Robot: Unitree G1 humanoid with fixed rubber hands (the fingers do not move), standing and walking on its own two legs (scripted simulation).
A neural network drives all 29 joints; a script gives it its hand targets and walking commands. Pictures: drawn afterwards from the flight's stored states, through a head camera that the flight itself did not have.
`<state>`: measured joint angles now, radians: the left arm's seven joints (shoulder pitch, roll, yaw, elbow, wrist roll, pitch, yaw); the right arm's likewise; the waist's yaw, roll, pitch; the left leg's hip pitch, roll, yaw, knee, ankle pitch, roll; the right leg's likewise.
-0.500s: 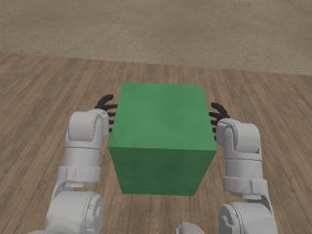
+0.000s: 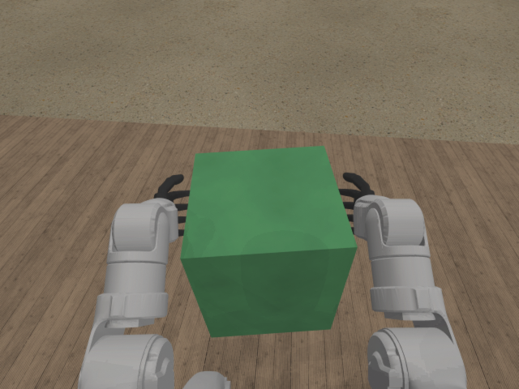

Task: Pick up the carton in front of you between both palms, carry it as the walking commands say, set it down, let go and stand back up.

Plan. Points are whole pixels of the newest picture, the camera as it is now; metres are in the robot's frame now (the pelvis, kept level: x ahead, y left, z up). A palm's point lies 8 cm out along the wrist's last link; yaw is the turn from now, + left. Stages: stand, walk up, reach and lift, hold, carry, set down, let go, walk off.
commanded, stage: carry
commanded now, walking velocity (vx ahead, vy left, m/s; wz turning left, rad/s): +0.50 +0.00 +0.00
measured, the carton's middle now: (265, 245) +0.35 +0.01 +0.01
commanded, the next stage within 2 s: none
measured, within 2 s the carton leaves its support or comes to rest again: neither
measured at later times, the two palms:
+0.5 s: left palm (193, 100) +0.67 +0.17 +0.06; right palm (330, 108) +0.65 -0.13 +0.06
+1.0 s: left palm (224, 56) +0.95 +0.14 +0.02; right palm (328, 57) +0.96 -0.16 +0.01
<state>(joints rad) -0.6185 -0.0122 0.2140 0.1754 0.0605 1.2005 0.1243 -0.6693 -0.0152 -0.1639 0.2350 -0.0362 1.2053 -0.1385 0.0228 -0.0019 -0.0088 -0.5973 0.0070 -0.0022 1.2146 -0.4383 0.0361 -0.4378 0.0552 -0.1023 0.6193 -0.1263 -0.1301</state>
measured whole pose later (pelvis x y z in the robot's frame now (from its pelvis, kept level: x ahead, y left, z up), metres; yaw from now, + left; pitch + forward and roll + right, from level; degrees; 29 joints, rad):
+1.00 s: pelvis +0.60 -0.01 -0.09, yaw +0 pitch +4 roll +1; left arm -0.65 -0.02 0.22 0.22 0.09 1.19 0.12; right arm -0.68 -0.03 -0.18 0.27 -0.02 1.18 -0.13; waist 0.01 0.00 -0.06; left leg -0.47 -0.05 0.01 1.33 -0.53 0.05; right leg -0.49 0.06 -0.10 0.65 -0.09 -0.13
